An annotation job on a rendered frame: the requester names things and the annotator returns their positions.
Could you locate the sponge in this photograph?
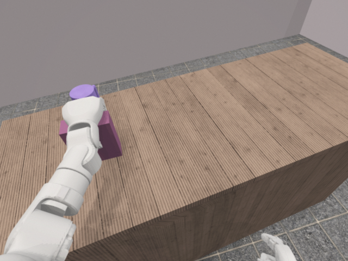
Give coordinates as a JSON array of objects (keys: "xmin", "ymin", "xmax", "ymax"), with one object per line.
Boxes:
[{"xmin": 59, "ymin": 110, "xmax": 122, "ymax": 161}]

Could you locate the left robot forearm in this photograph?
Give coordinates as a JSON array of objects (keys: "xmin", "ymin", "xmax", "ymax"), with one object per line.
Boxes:
[{"xmin": 4, "ymin": 120, "xmax": 102, "ymax": 254}]

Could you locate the table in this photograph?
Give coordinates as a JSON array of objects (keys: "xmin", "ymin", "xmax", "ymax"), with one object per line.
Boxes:
[{"xmin": 0, "ymin": 43, "xmax": 348, "ymax": 261}]

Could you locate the robot left hand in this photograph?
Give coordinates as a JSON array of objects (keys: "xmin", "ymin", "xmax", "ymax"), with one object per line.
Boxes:
[{"xmin": 62, "ymin": 96, "xmax": 107, "ymax": 149}]

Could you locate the robot right hand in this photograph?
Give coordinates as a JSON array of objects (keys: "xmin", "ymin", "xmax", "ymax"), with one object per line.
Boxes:
[{"xmin": 257, "ymin": 233, "xmax": 297, "ymax": 261}]

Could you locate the robot left upper arm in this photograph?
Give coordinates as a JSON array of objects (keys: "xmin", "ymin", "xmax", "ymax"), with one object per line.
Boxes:
[{"xmin": 0, "ymin": 209, "xmax": 76, "ymax": 261}]

